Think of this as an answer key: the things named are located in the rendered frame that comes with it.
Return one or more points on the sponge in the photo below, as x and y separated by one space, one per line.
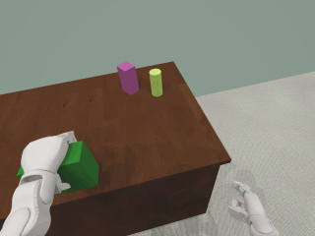
78 168

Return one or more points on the robot right forearm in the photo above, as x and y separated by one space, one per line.
261 225

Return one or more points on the robot left forearm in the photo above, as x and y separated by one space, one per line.
31 202

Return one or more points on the robot left hand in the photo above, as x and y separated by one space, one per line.
47 154

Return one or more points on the robot right hand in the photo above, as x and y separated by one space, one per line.
242 210

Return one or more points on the table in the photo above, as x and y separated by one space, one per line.
158 156

